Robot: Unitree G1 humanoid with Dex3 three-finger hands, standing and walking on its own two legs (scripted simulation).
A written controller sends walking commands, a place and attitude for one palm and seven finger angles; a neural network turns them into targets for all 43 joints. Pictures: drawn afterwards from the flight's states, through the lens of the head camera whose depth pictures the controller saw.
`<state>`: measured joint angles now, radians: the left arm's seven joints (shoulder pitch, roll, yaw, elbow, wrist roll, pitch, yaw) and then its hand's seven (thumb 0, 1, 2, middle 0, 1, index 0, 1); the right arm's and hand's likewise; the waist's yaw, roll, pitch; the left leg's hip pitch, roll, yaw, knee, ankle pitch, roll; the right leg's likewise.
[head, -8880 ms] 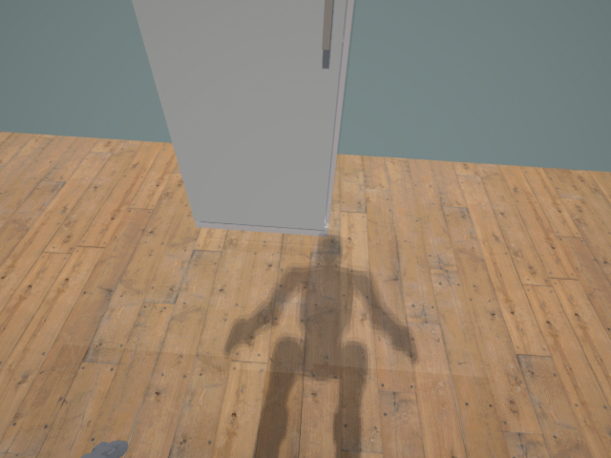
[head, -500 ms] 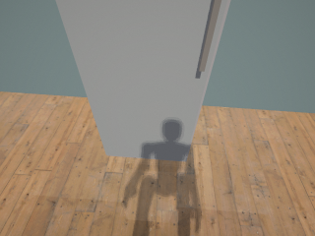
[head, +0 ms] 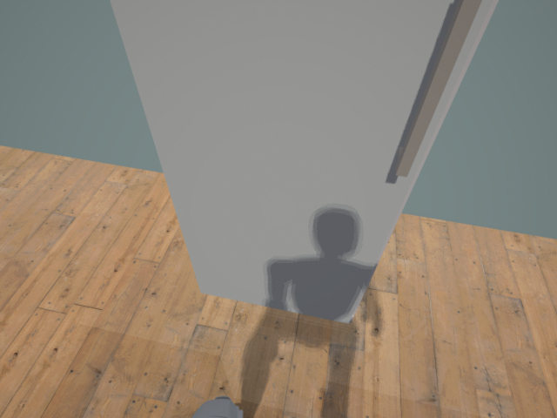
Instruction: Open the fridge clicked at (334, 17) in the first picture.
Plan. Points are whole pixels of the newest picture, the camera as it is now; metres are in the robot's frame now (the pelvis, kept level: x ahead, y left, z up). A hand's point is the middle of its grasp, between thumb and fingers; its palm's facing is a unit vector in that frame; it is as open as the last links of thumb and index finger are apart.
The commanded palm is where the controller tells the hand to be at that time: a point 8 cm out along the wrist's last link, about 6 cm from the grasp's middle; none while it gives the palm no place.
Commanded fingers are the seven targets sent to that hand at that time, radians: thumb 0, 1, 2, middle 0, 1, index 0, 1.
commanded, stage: come to a stop and stand still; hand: right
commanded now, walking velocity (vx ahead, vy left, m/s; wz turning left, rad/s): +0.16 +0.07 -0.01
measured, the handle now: (431, 85) +0.53 -0.16 +0.24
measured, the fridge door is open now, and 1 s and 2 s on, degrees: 0 0 0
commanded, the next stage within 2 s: look again from close up in 1.98 s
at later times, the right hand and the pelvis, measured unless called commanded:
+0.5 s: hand out of the picture +0.10 -0.19 -0.19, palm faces +0.09 +0.97 -0.21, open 7.3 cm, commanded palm none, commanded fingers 0.00 -0.90 -0.90 0.20 0.30 0.20 0.30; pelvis +0.05 +0.00 -0.01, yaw -1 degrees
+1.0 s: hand out of the picture +0.01 -0.17 -0.17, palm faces +0.00 +0.98 -0.19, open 7.4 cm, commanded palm none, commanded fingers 0.00 -0.90 -0.90 0.20 0.30 0.20 0.30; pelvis +0.01 +0.00 +0.00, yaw +1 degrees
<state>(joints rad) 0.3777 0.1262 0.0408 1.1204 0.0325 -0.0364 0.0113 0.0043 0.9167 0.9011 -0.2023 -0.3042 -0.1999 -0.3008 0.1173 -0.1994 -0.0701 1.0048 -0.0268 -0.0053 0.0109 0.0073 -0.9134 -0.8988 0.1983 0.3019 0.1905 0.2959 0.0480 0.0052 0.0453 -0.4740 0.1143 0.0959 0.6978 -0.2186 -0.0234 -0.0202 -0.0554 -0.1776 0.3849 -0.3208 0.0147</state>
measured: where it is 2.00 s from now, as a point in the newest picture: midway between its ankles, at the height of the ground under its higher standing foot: outside the picture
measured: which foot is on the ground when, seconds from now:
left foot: up 0.00-0.04, down 0.06-0.48, up 0.50-0.82, down 0.84-1.00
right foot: down 0.00-0.08, up 0.10-0.46, down 0.48-1.00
